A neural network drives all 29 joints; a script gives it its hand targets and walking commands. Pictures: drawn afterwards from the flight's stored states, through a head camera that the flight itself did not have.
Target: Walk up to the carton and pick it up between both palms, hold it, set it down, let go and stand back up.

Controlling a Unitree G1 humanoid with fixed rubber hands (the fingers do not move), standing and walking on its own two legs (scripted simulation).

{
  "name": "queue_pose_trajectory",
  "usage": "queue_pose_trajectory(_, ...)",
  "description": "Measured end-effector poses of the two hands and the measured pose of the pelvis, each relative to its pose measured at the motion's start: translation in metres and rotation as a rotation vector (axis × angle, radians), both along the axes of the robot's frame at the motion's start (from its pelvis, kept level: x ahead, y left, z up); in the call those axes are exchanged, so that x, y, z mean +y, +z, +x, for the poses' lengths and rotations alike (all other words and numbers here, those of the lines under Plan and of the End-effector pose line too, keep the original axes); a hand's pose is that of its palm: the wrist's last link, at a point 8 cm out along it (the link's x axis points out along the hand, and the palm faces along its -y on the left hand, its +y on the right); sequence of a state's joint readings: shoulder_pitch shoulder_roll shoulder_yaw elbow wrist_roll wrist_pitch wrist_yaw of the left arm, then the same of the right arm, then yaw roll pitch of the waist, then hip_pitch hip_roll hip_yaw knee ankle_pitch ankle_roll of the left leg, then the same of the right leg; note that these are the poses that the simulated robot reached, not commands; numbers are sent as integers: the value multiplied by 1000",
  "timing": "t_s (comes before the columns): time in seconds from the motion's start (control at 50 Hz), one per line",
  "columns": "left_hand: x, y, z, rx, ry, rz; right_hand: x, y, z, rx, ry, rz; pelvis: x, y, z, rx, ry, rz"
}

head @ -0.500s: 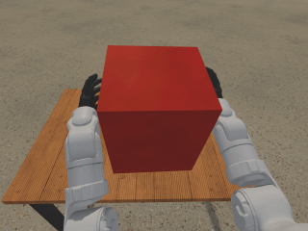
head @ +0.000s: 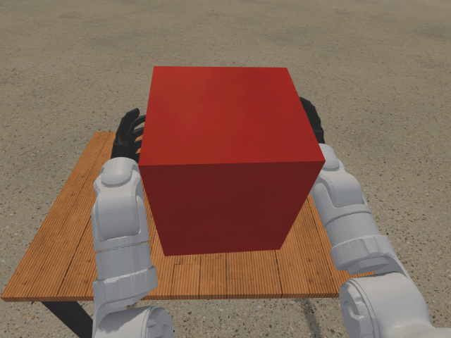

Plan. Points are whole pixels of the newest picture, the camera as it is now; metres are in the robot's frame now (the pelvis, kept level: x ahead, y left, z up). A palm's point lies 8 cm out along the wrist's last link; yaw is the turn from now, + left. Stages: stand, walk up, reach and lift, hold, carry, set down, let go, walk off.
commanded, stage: hold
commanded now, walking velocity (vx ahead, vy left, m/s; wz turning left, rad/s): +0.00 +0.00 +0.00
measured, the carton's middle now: (222, 166) +0.35 +0.00 +0.16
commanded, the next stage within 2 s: none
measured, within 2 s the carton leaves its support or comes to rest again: neither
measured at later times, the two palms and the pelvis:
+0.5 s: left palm (125, 157) +0.35 +0.15 +0.20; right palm (310, 141) +0.36 -0.15 +0.20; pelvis -0.01 -0.01 +0.00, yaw +0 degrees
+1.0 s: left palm (126, 161) +0.34 +0.15 +0.19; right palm (311, 146) +0.36 -0.15 +0.19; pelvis +0.00 +0.00 +0.00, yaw +0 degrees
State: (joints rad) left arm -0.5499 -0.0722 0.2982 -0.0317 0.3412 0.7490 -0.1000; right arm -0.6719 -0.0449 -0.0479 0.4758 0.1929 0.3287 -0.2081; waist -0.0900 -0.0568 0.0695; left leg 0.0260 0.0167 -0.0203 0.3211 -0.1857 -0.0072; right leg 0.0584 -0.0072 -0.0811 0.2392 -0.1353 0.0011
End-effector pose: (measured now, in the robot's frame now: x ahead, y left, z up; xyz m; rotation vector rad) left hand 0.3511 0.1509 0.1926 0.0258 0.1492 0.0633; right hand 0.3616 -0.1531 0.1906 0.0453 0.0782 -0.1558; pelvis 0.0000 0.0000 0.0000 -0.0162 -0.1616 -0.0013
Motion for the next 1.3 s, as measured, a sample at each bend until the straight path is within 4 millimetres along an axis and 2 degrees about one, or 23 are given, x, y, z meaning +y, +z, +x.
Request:
queue_pose_trajectory(0.4,-3,4,-5,2,15,-12,-2,4,-2,0,11,-2,-8,0,-8,3,4,6)
queue_pose_trajectory(0.62,1,4,-2,0,18,-9,1,4,4,-2,16,-3,-7,0,-3,4,10,5)
queue_pose_trajectory(0.84,2,0,-3,-7,12,-2,2,0,0,-10,12,2,-3,0,0,-5,10,1)
queue_pose_trajectory(1.06,-2,2,-8,-8,11,2,-2,-1,-6,-12,7,5,-4,0,-5,-6,4,3)
queue_pose_trajectory(1.3,-4,4,-6,1,20,-6,-4,2,-2,-4,14,-3,-9,0,-9,1,5,8)
